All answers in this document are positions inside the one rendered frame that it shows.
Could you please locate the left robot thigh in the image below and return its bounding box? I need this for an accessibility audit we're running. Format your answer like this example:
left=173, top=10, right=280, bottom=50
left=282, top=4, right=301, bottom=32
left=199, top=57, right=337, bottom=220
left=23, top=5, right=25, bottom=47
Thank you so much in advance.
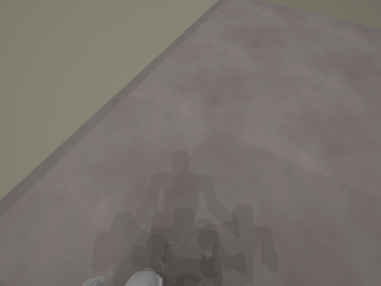
left=124, top=271, right=163, bottom=286

